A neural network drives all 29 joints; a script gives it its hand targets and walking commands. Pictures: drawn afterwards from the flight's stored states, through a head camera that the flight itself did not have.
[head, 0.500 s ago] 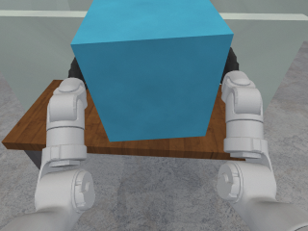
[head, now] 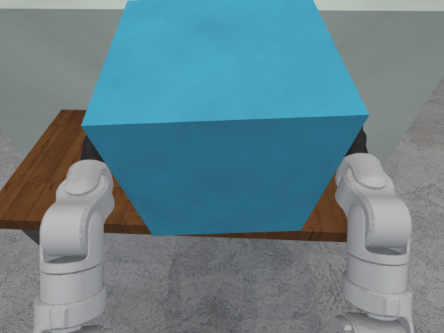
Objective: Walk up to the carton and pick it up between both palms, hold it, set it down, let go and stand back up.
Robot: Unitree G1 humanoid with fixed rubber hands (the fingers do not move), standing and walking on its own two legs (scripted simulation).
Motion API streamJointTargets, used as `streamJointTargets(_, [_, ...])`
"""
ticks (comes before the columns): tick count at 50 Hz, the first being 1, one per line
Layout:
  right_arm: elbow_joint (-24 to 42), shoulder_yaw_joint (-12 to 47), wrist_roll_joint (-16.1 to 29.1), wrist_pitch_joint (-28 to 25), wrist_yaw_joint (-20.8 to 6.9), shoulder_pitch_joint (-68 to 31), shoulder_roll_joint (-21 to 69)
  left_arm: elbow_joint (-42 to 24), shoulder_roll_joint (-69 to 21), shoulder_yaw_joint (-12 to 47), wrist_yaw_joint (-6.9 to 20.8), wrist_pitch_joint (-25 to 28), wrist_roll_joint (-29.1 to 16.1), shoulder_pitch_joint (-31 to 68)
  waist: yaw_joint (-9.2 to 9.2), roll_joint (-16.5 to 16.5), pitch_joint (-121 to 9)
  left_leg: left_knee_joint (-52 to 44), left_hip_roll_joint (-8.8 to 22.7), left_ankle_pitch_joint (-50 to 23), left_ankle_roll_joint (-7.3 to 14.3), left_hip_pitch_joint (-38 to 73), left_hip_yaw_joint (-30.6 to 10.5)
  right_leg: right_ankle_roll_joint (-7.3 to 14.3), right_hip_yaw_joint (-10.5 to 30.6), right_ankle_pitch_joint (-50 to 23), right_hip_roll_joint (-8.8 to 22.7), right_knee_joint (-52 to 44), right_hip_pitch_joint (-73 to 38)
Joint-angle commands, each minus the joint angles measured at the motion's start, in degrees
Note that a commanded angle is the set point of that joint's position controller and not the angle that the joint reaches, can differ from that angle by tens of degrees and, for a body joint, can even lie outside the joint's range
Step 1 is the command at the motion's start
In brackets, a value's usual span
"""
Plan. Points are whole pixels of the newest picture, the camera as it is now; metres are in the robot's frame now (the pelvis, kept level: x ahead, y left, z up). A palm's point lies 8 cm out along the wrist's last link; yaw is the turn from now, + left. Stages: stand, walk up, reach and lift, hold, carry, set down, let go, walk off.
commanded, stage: hold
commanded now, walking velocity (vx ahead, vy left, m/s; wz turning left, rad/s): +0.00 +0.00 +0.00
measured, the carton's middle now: (223, 127) +0.39 -0.01 +0.19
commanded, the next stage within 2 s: none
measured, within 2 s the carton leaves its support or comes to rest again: neither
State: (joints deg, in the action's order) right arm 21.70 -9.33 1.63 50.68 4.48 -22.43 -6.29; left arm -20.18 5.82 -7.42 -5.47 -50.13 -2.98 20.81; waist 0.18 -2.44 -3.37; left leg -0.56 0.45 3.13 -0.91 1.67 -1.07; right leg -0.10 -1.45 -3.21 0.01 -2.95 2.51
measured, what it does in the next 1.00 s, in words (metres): shifts its weight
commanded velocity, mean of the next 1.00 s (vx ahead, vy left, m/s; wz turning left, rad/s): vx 0.00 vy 0.00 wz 0.00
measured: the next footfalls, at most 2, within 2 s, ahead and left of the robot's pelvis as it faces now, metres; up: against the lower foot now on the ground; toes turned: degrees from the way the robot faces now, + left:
none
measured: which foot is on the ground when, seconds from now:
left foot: down 0.00-1.00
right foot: down 0.00-1.00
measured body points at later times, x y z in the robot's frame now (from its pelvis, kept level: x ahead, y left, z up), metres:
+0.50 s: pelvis -0.07 -0.01 -0.01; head -0.12 -0.02 +0.44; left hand +0.27 +0.18 +0.23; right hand +0.29 -0.19 +0.24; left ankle -0.05 +0.12 -0.76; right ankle +0.01 -0.12 -0.76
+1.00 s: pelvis -0.06 -0.01 +0.00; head -0.10 -0.02 +0.44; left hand +0.33 +0.17 +0.24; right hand +0.34 -0.19 +0.25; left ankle -0.05 +0.12 -0.76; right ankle +0.01 -0.12 -0.76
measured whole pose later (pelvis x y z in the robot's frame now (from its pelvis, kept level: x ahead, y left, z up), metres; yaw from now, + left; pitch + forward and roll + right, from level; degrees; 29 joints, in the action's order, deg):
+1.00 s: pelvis -0.06 -0.01 +0.00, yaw +0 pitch -2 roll +0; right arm -17.6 -19.0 -10.2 46.5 -0.4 -50.0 -4.5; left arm 18.3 4.5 -18.1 1.4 -46.1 9.4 47.7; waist 0.4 -1.3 -4.6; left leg 13.4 0.5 6.4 -0.9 -4.8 -1.5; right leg 0.7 -1.3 -1.2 -0.3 8.9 7.9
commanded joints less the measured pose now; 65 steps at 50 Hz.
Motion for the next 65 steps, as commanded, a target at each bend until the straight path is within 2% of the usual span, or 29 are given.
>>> streamJointTargets(1, [14.4,29.7,12.0,-0.3,-7.0,-22.6,17.6,-17.6,-15.7,27.0,4.8,1.3,-10.6,24.8,0.38,2.9,-26.0,6.8,-1.4,-35.3,-3.7,-1.9,1.6,-2.1,1.4,-30.7,-0.7,10.3,-23.0])
streamJointTargets(8, [15.0,29.3,12.3,2.7,-8.6,-22.7,16.3,-19.7,-17.3,28.6,5.1,-2.3,-11.6,25.5,0.63,1.3,-19.7,8.6,-0.7,-25.0,-3.8,-6.3,1.5,-1.3,1.2,-16.2,-1.4,10.1,-18.5])
streamJointTargets(11, [13.6,28.9,12.5,3.6,-9.3,-25.0,16.8,-18.3,-17.9,27.9,5.4,-3.2,-11.8,27.5,0.53,1.3,-17.0,8.6,-0.5,-18.0,-3.4,-8.8,1.8,-1.5,0.5,-8.8,-1.6,10.2,-16.4])
streamJointTargets(12, [12.2,28.5,12.6,3.8,-9.5,-26.3,17.5,-17.4,-17.6,27.5,5.5,-3.4,-11.5,29.1,1.24,1.6,-15.6,8.5,-0.4,-14.1,-3.0,-10.1,2.1,-1.8,0.4,-5.9,-1.5,10.6,-15.6])
streamJointTargets(13, [10.6,27.7,12.3,4.0,-9.7,-27.6,17.1,-14.7,-17.8,26.7,5.8,-3.8,-11.2,29.8,0.61,1.0,-13.4,8.2,-0.7,-9.5,-2.7,-12.6,2.3,-1.7,0.2,-2.4,-1.5,10.9,-15.1])
streamJointTargets(16, [3.5,25.5,10.7,3.7,-10.8,-33.4,17.5,-8.0,-18.3,24.6,7.0,-3.5,-10.0,35.8,0.53,1.8,-11.0,7.7,-0.5,4.9,-1.6,-17.4,2.8,-1.9,-0.3,8.9,-1.4,12.4,-13.2])
streamJointTargets(17, [0.8,24.4,10.1,3.4,-11.1,-35.6,17.5,-5.5,-18.7,23.6,7.4,-3.2,-9.5,38.5,0.33,1.0,-10.4,8.0,-0.7,8.6,-1.2,-18.8,3.0,-1.9,-0.4,12.0,-1.5,12.9,-12.8])
streamJointTargets(21, [-7.8,22.8,8.9,1.9,-12.7,-43.6,21.2,2.5,-21.0,21.2,9.7,-1.7,-7.6,47.0,1.17,1.5,-11.7,9.1,-0.7,15.6,0.1,-21.7,3.2,-2.6,-0.1,17.3,-1.3,15.6,-11.4])
streamJointTargets(22, [-9.4,21.9,8.4,1.8,-13.0,-45.3,22.0,4.9,-21.8,20.2,10.3,-1.4,-7.2,48.8,0.74,1.3,-11.7,8.9,-0.7,17.4,0.1,-21.7,2.7,-2.6,0.0,18.6,-1.7,15.4,-10.8])
streamJointTargets(29, [-20.4,21.4,6.8,0.0,-15.2,-55.0,30.8,16.4,-25.5,17.0,14.9,1.5,-3.6,59.1,1.55,3.3,-14.1,10.6,-2.8,17.0,0.8,-19.9,3.4,-2.6,2.2,23.2,-1.0,13.2,-9.9])
streamJointTargets(33, [-25.2,20.3,5.3,-1.6,-15.6,-60.0,33.2,23.0,-26.9,14.8,16.8,3.5,-2.2,63.3,1.88,5.1,-15.7,11.3,-2.7,16.8,1.4,-18.1,2.9,-2.4,3.4,26.1,-0.1,11.7,-8.9])
streamJointTargets(35, [-28.1,19.2,4.6,-2.4,-15.9,-61.3,33.7,24.9,-27.5,14.3,17.4,4.4,-1.8,65.9,1.53,6.0,-15.9,11.6,-3.0,15.8,1.3,-17.2,3.1,-2.0,3.3,24.8,-0.1,11.3,-7.9])
streamJointTargets(43, [-34.6,13.6,0.7,-5.1,-16.3,-62.5,31.7,32.4,-28.4,10.4,17.9,6.6,0.9,66.1,1.10,2.5,-16.1,7.6,-2.2,16.6,1.6,-18.6,2.5,-1.5,2.0,20.3,-1.4,11.5,-10.7])
streamJointTargets(46, [-36.3,12.2,0.0,-5.6,-16.5,-61.3,31.9,31.6,-27.6,9.6,17.5,7.4,1.3,67.4,0.59,2.8,-15.9,7.0,-2.2,15.4,1.7,-18.7,2.7,-1.3,1.3,17.5,-1.7,11.5,-11.3])
streamJointTargets(49, [-34.7,12.3,0.5,-6.6,-16.3,-61.3,31.5,29.4,-28.6,11.2,17.3,8.2,0.4,67.8,0.07,0.3,-17.0,6.4,-2.1,13.2,1.7,-19.3,2.1,-1.0,1.7,13.0,-1.7,11.6,-13.1])
streamJointTargets(50, [-32.9,12.5,0.4,-6.9,-16.0,-60.2,31.3,28.1,-28.9,11.6,17.1,8.3,0.3,67.0,0.17,0.2,-18.8,6.0,-1.9,11.0,1.8,-18.8,1.9,-1.2,1.7,10.4,-1.6,12.1,-14.4])
streamJointTargets(54, [-28.1,14.8,0.3,-6.9,-15.0,-56.8,30.4,24.9,-27.5,13.6,15.9,8.7,-0.8,62.5,-0.28,3.6,-20.9,5.6,-1.9,3.0,1.5,-16.0,1.1,-2.0,1.5,1.5,-1.8,12.2,-17.6])
streamJointTargets(57, [-23.5,16.9,1.3,-6.6,-13.9,-51.0,28.7,19.3,-26.0,15.8,14.6,8.6,-1.6,57.9,0.10,2.6,-23.1,4.6,-2.1,-4.7,1.3,-12.5,1.2,-2.7,1.9,-8.6,-1.8,12.0,-21.3])
streamJointTargets(60, [-16.0,20.1,2.6,-6.3,-12.4,-46.8,27.5,13.7,-25.1,18.9,13.4,8.2,-2.9,52.7,-0.15,2.6,-25.9,4.5,-2.0,-13.3,0.5,-8.6,0.9,-3.0,2.2,-17.8,-1.5,11.9,-23.7])
streamJointTargets(62, [-10.5,22.7,4.1,-6.0,-11.4,-44.4,27.2,8.6,-24.3,20.5,12.5,7.8,-4.3,50.1,0.28,3.8,-28.2,4.7,-2.1,-19.4,0.1,-5.6,0.6,-3.1,2.4,-23.8,-1.2,12.4,-24.7])
streamJointTargets(63, [-9.1,23.2,4.8,-5.7,-11.0,-42.5,26.5,5.8,-23.4,21.7,11.9,7.5,-4.8,49.1,0.29,2.4,-28.2,5.0,-2.2,-21.6,-0.5,-4.6,0.7,-2.9,2.6,-25.2,-1.2,12.0,-24.5])
streamJointTargets(65, [-3.6,24.8,6.2,-5.1,-10.1,-39.2,25.7,1.1,-22.9,23.0,10.6,6.7,-5.6,44.8,0.30,1.9,-29.8,5.3,-1.8,-27.9,-1.1,-2.2,0.5,-2.9,2.3,-28.5,-1.2,11.9,-25.6])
